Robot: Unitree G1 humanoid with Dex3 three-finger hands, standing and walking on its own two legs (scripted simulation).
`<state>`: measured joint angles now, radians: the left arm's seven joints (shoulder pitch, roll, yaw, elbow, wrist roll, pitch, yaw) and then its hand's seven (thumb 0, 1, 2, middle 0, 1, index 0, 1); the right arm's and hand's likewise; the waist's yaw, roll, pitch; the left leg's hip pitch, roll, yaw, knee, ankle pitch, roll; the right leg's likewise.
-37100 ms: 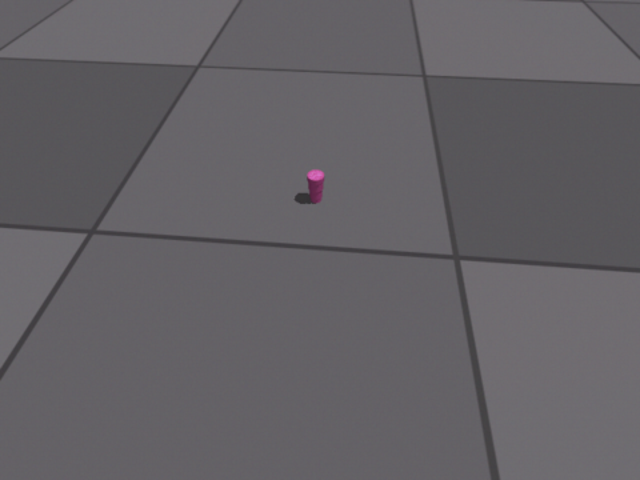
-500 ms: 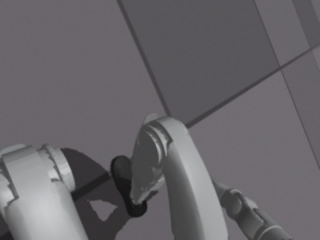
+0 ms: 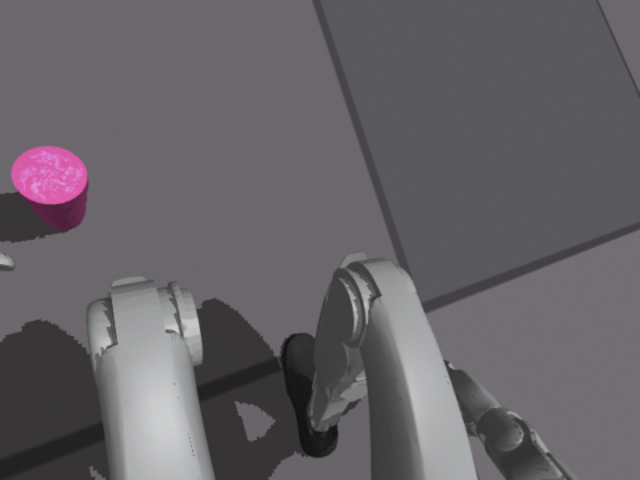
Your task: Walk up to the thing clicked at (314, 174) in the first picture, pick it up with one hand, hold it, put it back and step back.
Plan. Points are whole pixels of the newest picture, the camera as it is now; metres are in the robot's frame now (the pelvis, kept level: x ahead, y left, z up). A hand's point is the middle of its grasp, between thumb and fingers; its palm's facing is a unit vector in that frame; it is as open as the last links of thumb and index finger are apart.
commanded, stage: home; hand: left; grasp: from the side
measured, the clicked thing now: (58, 196) +0.46 +0.28 -0.24
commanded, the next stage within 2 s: none
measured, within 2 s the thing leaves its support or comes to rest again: neither
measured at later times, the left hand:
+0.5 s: hand out of the picture +0.29 +0.34 +0.05, palm faces +0.25 -0.85 -0.46, open 17.4 cm
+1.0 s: hand out of the picture +0.25 +0.24 +0.26, palm faces +0.31 -0.88 -0.36, open 17.5 cm
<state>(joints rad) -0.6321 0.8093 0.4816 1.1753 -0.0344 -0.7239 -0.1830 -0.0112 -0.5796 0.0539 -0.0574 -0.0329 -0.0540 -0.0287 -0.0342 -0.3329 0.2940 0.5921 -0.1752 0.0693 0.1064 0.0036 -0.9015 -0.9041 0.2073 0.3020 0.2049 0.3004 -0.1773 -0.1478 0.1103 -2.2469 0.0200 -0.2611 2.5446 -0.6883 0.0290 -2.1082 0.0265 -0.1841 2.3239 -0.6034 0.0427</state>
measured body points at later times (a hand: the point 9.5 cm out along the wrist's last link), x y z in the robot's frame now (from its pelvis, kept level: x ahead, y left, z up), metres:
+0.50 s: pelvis +0.02 -0.01 +0.15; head +0.21 +0.06 +0.55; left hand +0.28 +0.38 +0.08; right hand +0.23 -0.23 +0.02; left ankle +0.08 +0.12 -0.28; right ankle +0.14 -0.13 -0.28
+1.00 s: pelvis +0.09 -0.01 +0.36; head +0.17 +0.02 +0.80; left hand +0.23 +0.29 +0.29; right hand +0.30 -0.22 +0.27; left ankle +0.08 +0.12 -0.28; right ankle +0.14 -0.13 -0.28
